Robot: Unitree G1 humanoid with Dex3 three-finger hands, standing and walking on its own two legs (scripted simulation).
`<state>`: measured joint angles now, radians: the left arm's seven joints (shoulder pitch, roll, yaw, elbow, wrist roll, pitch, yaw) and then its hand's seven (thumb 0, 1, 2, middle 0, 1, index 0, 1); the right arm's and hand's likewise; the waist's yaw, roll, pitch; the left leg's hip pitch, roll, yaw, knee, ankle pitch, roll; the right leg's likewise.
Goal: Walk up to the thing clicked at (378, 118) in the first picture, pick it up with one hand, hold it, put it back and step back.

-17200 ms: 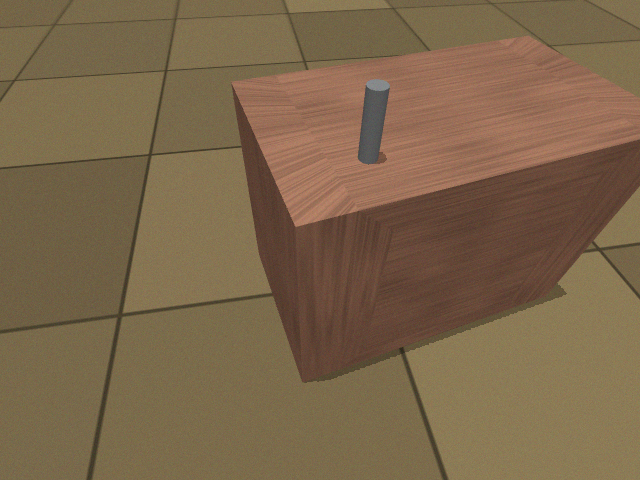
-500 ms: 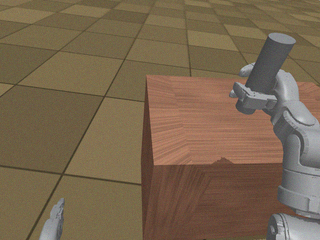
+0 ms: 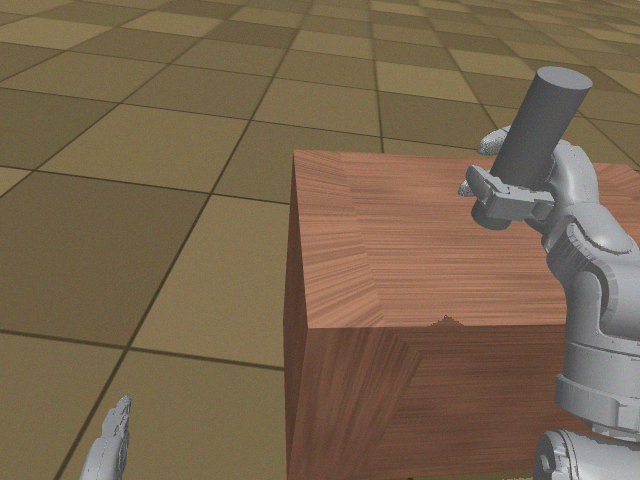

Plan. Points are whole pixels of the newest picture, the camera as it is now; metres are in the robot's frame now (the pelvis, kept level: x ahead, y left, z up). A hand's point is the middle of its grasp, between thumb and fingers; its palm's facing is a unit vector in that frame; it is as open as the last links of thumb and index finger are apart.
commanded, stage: hold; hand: right
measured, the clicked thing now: (521, 158) +0.34 -0.18 +0.30
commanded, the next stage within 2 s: crouch in 1.14 s
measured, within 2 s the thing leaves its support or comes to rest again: neither
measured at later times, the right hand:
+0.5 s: hand (492, 181) +0.34 -0.17 +0.27, palm faces +0.07 +1.00 -0.02, open 5.7 cm
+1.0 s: hand (494, 179) +0.34 -0.17 +0.27, palm faces +0.08 +1.00 -0.02, open 5.7 cm
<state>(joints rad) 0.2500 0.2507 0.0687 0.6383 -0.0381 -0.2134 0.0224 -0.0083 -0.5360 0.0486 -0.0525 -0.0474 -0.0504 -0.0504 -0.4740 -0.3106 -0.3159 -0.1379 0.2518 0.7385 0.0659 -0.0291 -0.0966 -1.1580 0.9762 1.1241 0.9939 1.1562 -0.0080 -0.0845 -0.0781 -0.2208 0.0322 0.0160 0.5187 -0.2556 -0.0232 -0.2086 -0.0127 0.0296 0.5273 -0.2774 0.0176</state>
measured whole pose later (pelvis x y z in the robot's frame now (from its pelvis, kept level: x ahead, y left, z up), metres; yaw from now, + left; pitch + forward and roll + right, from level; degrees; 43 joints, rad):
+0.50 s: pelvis +0.00 +0.00 +0.00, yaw +0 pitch -2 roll +0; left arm 0.25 0.25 0.07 0.64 -0.04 -0.22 0.02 -0.01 -0.54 0.05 -0.05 -0.05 -0.05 -0.05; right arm -0.48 -0.31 -0.31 -0.12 0.25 0.74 0.07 -0.03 -0.10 -1.16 0.98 1.13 0.99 1.16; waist -0.01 -0.08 -0.07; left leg -0.22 0.03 0.01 0.52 -0.26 -0.02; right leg -0.20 -0.01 0.03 0.53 -0.28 0.02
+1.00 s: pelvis +0.00 +0.00 +0.00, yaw +0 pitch -2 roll +0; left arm 0.25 0.25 0.07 0.64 -0.04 -0.21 0.02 -0.01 -0.54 0.05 -0.05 -0.05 -0.05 -0.05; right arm -0.50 -0.31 -0.32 -0.11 0.25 0.74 0.06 -0.03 -0.10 -1.16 0.98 1.13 0.99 1.16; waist -0.01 -0.08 -0.07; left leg -0.22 0.03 0.01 0.52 -0.25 -0.02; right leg -0.21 -0.01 0.03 0.53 -0.28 0.02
